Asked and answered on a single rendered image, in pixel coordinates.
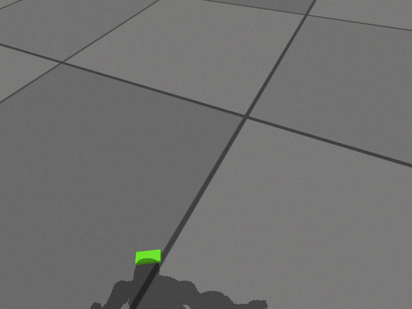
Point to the small box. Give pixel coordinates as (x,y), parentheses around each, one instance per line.
(147,257)

